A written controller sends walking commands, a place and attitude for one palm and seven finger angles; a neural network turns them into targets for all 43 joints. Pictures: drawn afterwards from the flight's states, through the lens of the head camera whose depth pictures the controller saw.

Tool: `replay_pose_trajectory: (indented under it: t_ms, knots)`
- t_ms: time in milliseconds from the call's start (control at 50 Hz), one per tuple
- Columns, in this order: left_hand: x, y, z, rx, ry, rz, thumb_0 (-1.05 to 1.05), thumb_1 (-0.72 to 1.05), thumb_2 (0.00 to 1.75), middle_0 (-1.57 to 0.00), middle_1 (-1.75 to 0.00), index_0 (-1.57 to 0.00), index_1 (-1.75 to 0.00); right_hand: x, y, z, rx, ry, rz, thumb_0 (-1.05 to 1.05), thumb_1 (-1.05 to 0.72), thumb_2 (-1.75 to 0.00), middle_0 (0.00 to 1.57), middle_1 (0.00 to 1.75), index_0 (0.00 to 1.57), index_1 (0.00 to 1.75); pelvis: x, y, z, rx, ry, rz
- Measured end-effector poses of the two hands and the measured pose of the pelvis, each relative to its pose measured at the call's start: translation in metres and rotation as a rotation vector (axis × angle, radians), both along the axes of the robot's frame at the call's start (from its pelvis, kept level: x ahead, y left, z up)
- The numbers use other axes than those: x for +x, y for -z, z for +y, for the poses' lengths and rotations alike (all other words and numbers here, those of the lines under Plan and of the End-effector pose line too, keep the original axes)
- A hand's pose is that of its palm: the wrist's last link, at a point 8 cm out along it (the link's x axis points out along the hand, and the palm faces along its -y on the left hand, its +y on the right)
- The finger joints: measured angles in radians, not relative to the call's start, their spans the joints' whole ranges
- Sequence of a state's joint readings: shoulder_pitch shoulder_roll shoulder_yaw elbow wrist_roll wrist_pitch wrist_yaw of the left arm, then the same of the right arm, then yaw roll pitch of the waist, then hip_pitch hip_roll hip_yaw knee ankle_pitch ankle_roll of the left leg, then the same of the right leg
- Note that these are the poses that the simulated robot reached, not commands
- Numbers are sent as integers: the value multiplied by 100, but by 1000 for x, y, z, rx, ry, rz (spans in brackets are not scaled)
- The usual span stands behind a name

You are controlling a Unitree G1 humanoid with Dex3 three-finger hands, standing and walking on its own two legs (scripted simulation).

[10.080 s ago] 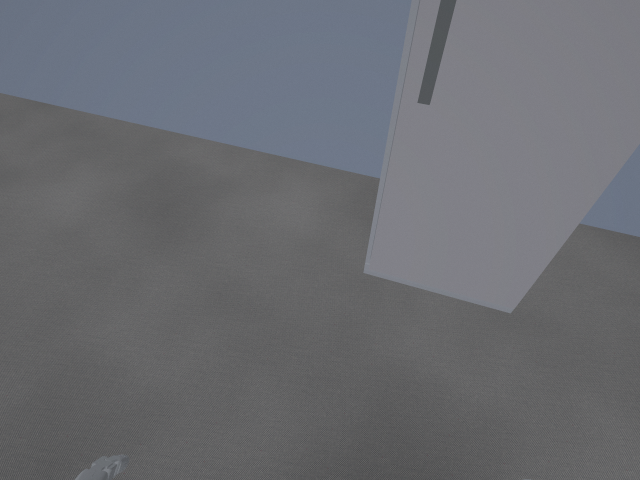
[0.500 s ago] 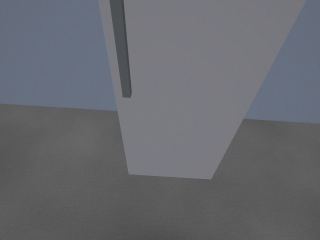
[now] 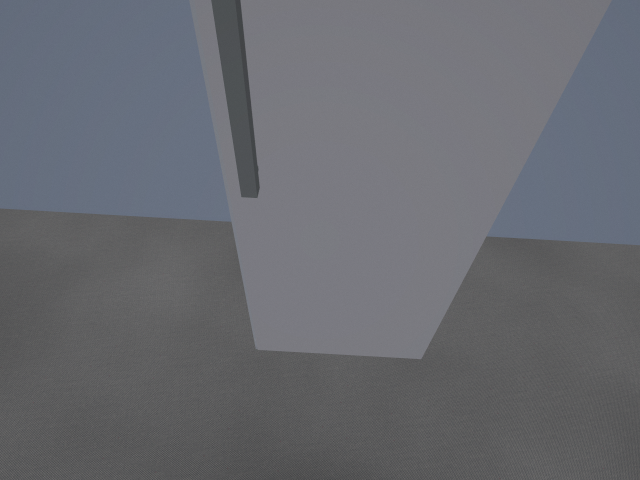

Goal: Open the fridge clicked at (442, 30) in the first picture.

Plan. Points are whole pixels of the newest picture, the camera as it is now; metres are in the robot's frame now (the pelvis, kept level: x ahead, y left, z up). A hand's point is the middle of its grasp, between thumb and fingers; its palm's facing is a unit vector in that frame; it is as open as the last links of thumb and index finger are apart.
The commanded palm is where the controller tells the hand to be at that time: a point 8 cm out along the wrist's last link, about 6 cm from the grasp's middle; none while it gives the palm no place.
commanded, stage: look again from close up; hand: left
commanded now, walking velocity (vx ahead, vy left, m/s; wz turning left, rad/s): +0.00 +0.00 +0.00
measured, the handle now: (238, 64) +0.57 +0.16 +0.24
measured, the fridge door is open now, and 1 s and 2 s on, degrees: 0 0 0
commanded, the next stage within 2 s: shuffle to correct the standing spot in 0.42 s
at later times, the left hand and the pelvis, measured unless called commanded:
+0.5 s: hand out of the picture -0.02 +0.15 -0.18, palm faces +0.06 -0.99 -0.14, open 7.4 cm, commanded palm none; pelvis +0.01 +0.00 +0.00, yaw +0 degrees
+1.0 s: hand out of the picture -0.01 +0.15 -0.19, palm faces +0.09 -0.99 -0.10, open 7.4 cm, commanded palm none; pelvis +0.08 +0.01 -0.02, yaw -1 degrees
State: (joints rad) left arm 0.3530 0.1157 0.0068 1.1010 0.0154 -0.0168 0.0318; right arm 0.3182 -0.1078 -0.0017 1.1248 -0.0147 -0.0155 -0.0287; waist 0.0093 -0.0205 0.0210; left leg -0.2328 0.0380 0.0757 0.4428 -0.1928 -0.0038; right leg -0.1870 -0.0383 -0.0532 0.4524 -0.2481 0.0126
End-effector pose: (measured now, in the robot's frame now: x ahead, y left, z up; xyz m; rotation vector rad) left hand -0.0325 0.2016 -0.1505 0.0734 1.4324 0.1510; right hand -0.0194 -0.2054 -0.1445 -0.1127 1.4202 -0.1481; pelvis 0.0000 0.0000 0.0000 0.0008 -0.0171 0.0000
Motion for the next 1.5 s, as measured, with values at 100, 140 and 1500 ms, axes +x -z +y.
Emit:
replay_pose_trajectory:
  t_ms: [100,140,1500]
  knots:
    - [3,0,0,1,1,-5,0,91,90,-20,-30,-20,-30,2,0,-1,-1,0,-2,1,-91,-90,20,30,20,30,2,0,0,1,1,-1]
    - [4,0,-1,1,2,-5,0,91,90,-20,-30,-20,-30,3,0,-1,-1,1,-2,1,-92,-90,20,30,20,30,2,0,-1,1,2,-1]
    - [191,9,25,69,14,-188,1,93,90,-20,-30,-20,-30,174,1,-30,-85,-34,-113,1,-92,-90,20,30,20,30,101,13,-3,5,-19,12]
